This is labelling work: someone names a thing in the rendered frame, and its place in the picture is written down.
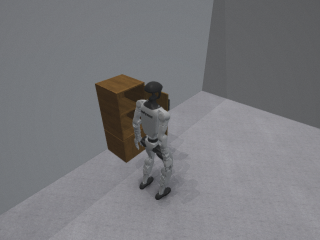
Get robot right forearm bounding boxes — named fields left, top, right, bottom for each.
left=159, top=135, right=170, bottom=161

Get robot left shin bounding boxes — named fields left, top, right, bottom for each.
left=142, top=156, right=154, bottom=184

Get left robot upper arm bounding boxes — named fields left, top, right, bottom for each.
left=132, top=99, right=146, bottom=126

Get left robot hand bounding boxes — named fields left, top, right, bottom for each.
left=134, top=137, right=143, bottom=150

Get robot left forearm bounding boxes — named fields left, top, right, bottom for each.
left=132, top=122, right=141, bottom=139

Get right robot hand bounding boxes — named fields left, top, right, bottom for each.
left=163, top=158, right=173, bottom=173

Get right robot upper arm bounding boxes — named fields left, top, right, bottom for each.
left=157, top=109, right=171, bottom=142

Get robot right thigh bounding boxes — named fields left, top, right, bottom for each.
left=155, top=145, right=173, bottom=176

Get cupboard door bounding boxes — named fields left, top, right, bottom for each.
left=143, top=85, right=169, bottom=136

